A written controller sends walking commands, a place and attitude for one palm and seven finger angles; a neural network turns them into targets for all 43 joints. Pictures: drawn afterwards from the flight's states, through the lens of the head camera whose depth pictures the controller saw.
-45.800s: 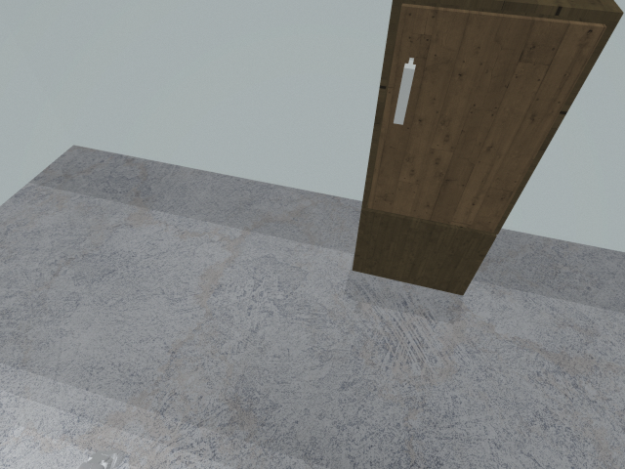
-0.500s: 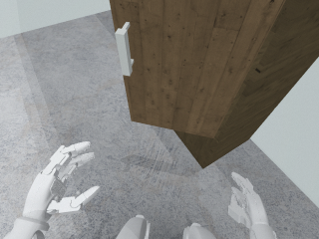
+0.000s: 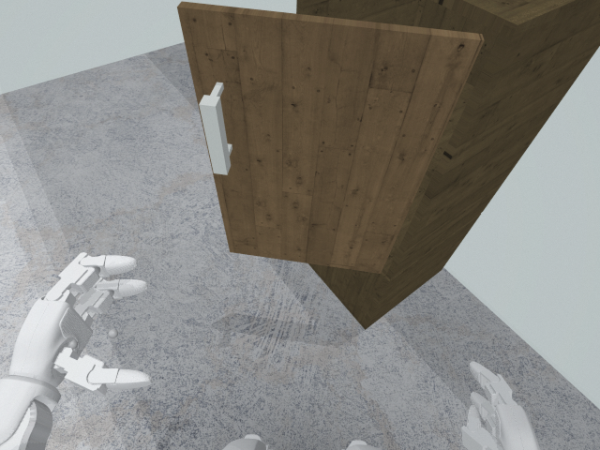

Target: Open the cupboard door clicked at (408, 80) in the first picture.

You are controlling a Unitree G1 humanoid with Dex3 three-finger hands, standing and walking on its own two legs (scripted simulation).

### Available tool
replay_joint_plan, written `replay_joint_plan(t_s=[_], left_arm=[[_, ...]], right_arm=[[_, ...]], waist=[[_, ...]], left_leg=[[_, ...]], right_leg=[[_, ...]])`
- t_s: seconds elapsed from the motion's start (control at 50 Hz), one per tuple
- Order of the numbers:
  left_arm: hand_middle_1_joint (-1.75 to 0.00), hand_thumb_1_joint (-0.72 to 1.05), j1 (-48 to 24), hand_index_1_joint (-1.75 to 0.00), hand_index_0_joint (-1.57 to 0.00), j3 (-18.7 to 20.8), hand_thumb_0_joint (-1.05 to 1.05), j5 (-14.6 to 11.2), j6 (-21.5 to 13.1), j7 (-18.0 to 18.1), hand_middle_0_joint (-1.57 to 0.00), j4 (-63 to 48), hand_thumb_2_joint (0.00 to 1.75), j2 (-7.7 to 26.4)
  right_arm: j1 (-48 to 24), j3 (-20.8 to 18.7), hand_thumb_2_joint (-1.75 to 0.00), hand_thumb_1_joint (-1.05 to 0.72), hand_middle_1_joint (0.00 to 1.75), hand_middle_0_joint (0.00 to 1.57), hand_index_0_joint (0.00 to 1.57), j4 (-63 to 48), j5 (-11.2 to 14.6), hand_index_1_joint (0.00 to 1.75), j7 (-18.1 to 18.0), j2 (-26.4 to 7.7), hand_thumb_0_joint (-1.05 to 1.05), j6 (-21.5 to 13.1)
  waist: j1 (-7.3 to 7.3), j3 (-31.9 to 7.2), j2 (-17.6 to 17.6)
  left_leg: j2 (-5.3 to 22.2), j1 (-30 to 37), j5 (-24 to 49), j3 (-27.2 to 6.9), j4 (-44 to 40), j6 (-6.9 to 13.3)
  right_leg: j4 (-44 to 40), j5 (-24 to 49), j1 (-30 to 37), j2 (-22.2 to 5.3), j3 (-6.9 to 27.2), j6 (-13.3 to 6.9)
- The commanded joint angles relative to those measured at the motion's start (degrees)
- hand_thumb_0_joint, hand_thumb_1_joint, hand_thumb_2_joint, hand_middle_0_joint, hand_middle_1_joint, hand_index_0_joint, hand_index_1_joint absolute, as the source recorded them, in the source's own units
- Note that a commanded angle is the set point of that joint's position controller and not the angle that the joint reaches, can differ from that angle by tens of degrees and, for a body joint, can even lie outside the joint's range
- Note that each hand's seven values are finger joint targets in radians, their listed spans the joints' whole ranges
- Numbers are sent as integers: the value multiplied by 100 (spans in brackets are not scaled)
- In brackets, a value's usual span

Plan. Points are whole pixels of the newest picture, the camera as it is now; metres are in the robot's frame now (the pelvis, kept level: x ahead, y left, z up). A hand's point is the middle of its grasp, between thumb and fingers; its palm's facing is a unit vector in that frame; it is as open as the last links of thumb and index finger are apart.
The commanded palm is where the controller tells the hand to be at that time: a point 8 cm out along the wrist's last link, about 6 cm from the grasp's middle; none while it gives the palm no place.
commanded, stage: raise the hand with hooked fingers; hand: left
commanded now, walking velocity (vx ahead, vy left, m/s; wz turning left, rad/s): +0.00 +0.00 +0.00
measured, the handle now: (220, 129) +0.57 +0.16 +0.09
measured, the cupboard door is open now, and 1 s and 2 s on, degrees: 45 45 45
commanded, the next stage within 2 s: move the hooked fingers beside the handle in 0.94 s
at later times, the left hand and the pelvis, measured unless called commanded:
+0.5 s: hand (54, 271) +0.29 +0.29 +0.11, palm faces -0.05 -1.00 -0.06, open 14.0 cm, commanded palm +0.26 +0.34 +0.11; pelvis +0.00 +0.02 +0.02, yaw +0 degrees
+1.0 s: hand (68, 274) +0.29 +0.28 +0.10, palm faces -0.06 -1.00 -0.05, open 14.0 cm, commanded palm +0.26 +0.33 +0.11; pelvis +0.00 +0.01 +0.02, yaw +0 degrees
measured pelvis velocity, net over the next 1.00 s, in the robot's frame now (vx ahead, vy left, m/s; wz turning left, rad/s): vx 0.00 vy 0.01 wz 0.00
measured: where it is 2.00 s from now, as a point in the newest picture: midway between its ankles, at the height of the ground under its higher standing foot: outside the picture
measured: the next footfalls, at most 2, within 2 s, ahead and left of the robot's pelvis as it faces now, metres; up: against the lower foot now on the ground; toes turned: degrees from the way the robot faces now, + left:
none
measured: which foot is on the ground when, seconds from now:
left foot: down 0.00-1.00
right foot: down 0.00-1.00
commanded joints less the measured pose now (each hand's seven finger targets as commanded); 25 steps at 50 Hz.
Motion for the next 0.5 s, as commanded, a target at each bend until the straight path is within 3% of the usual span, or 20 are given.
replay_joint_plan(t_s=[0.0, 0.12, 0.18, 0.2, 0.26, 0.38, 0.4, 0.42, 0.48], left_arm=[[-118, -48, -1051, -118, -30, 710, 0, -191, -151, -112, -30, -852, 31, 1286], [-120, -50, -1651, -120, -30, 867, 0, -213, 149, -358, -30, -477, 30, 1527], [-120, -50, -2102, -120, -30, 910, 0, -220, 252, -450, -30, -272, 30, 1674], [-120, -50, -2247, -120, -30, 975, 0, -215, 275, -484, -30, -228, 30, 1753], [-120, -50, -2521, -120, -30, 1014, 0, -211, 350, -587, -30, 111, 30, 1814], [-120, -50, -3067, -120, -30, 1311, 0, -222, 395, -765, -30, 468, 30, 2282], [-120, -50, -3197, -120, -30, 1267, 0, -225, 376, -797, -30, 430, 30, 2250], [-120, -50, -3232, -120, -30, 1314, 0, -218, 403, -825, -30, 596, 30, 2314], [-120, -50, -2970, -120, -30, 1141, 0, -226, 484, -929, -30, 905, 30, 2082]], right_arm=[[-181, -172, -90, -90, 30, 20, 20, -823, 21, 30, -80, -763, 0, -252], [-199, -121, -90, -90, 30, 20, 20, -816, 34, 30, -133, -782, 0, -244], [-232, -82, -90, -90, 30, 20, 20, -773, 31, 30, -152, -802, 0, -244], [-203, -63, -90, -90, 30, 20, 20, -766, 28, 30, -152, -795, 0, -228], [-211, -61, -90, -90, 30, 20, 20, -735, 40, 30, -188, -819, 0, -213], [-158, -60, -90, -90, 30, 20, 20, -657, 23, 30, -204, -868, 0, -202], [-112, -52, -90, -90, 30, 20, 20, -640, 31, 30, -204, -862, 0, -190], [-103, -64, -90, -90, 30, 20, 20, -640, 29, 30, -206, -879, 0, -179], [-75, -85, -90, -90, 30, 20, 20, -661, 38, 30, -171, -892, 0, -189]], waist=[[23, -1011, 426], [69, -1172, 443], [78, -949, 509], [71, -1103, 472], [49, -970, 342], [111, -1165, 490], [87, -1290, 534], [87, -1227, 504], [124, -1045, 451]], left_leg=[[72, 829, 1681, -416, -1090, -191], [86, 1148, 1946, -453, -1247, -221], [81, 1207, 1938, -501, -1328, -249], [92, 1283, 1944, -512, -1384, -255], [99, 1278, 1840, -551, -1471, -261], [89, 1539, 2134, -558, -1543, -299], [110, 1684, 2329, -586, -1586, -324], [115, 1666, 2286, -592, -1606, -327], [116, 1644, 2387, -606, -1621, -339]], right_leg=[[-773, 1110, 724, 55, 265, -8], [-885, 1372, 924, 73, 232, -23], [-955, 1324, 901, 87, 221, -67], [-975, 1308, 934, 92, 208, -55], [-1042, 1213, 894, 77, 186, -45], [-1137, 1379, 1064, 76, 233, -87], [-1134, 1467, 1075, 82, 199, -77], [-1156, 1424, 1030, 83, 200, -66], [-1171, 1437, 968, 77, 189, -83]])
